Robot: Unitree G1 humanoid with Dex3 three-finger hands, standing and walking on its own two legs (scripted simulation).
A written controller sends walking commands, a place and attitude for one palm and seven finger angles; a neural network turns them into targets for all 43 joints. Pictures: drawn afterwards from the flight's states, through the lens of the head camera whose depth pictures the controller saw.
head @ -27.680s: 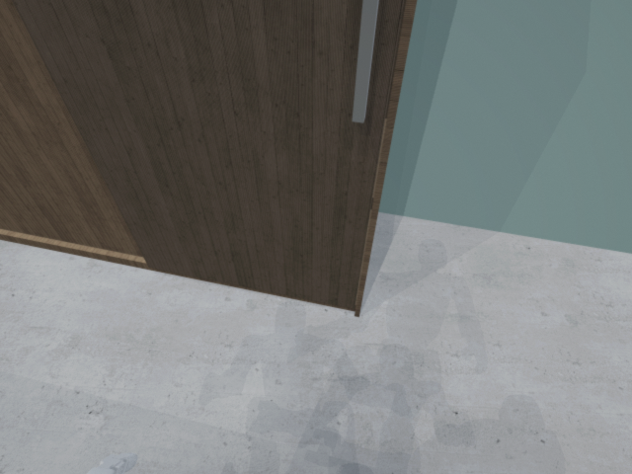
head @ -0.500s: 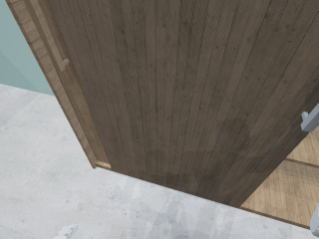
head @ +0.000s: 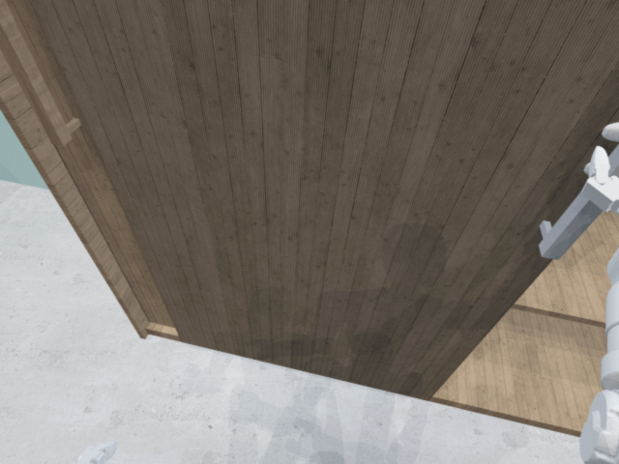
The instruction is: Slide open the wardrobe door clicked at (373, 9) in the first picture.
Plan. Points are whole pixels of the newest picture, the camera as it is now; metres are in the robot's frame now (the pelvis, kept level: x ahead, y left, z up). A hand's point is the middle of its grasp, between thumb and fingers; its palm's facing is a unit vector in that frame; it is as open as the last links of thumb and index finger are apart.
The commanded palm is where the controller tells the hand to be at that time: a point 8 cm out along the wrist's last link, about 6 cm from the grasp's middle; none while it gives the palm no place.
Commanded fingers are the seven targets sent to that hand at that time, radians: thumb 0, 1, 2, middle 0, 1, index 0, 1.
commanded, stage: stop walking and hold the door there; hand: right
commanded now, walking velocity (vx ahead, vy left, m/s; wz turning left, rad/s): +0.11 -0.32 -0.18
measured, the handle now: (612, 158) +0.45 -0.32 +0.22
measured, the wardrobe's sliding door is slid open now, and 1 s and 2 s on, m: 0.65 0.65 0.65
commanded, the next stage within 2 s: loosen the grip on the handle in 1.10 s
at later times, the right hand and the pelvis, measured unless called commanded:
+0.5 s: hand (593, 188) +0.41 -0.29 +0.20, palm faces +0.33 +0.93 -0.16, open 5.8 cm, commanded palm +0.37 -0.33 +0.18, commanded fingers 0.00 -0.90 -0.90 0.45 1.40 0.45 1.40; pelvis -0.02 -0.06 -0.01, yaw -2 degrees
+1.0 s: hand (597, 188) +0.40 -0.29 +0.21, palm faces +0.23 +0.97 -0.10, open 5.9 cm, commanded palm +0.37 -0.33 +0.18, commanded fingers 0.00 -0.90 -0.90 0.45 1.40 0.45 1.40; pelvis -0.04 -0.10 +0.00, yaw +0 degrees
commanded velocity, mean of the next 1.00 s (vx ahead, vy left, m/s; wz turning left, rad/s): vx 0.01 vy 0.04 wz -0.01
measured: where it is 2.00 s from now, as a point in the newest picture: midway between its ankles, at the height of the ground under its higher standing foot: outside the picture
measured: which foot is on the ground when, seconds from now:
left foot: down 0.00-0.14, up 0.16-0.36, down 0.38-1.00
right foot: up 0.00-0.10, down 0.12-1.00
